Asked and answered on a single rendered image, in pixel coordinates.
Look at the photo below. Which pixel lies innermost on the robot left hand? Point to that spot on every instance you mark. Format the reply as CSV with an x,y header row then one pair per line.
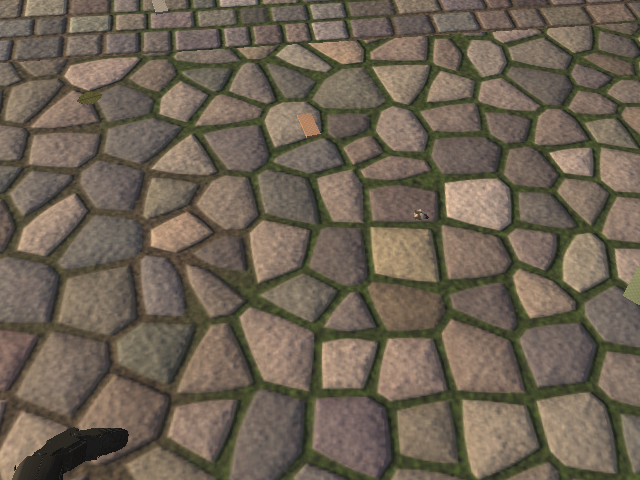
x,y
69,449

